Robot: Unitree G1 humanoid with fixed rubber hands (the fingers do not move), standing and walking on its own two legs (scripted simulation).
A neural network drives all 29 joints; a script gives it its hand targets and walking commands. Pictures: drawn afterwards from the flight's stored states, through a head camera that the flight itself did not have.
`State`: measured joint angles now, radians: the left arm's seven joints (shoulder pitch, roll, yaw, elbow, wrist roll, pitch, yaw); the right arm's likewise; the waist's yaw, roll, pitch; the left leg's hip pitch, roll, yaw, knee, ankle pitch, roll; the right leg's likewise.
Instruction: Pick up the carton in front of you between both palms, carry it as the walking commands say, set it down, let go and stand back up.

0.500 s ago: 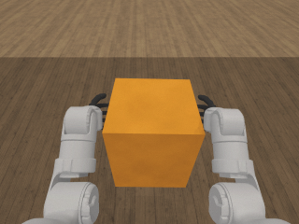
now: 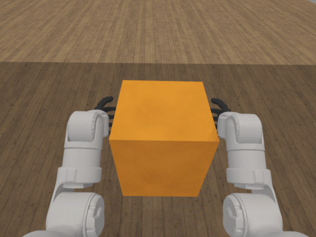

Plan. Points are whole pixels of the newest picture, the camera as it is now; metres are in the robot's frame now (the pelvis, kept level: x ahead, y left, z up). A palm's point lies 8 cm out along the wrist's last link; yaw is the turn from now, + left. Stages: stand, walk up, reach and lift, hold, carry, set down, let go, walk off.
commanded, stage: carry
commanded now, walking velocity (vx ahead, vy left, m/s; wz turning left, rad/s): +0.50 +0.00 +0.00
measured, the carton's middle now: (161, 140) +0.35 +0.00 +0.07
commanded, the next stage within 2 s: none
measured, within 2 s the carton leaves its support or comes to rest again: neither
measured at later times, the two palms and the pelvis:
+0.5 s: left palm (115, 69) +0.54 +0.14 +0.16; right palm (210, 67) +0.57 -0.16 +0.17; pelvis +0.19 -0.02 +0.01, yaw +1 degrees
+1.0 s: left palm (131, 22) +0.90 +0.13 +0.18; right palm (200, 28) +0.87 -0.17 +0.18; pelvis +0.50 +0.02 +0.05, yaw -1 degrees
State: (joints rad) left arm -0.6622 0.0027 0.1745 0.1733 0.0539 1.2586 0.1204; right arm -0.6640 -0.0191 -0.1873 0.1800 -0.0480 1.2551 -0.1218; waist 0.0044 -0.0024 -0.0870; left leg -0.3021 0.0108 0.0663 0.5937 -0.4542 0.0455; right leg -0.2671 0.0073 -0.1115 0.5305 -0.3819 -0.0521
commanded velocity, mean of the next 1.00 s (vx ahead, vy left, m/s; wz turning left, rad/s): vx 0.50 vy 0.00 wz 0.00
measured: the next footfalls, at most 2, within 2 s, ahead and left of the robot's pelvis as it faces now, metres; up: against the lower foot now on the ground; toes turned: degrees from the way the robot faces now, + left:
right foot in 0.38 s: +0.25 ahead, -0.09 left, +0.02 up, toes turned -7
left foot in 0.78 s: +0.59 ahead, +0.08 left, +0.05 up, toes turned +7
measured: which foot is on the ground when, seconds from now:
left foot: down 0.00-0.38, up 0.40-0.76, down 0.78-1.00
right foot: down 0.00-0.10, up 0.12-0.36, down 0.38-0.80, up 0.82-1.00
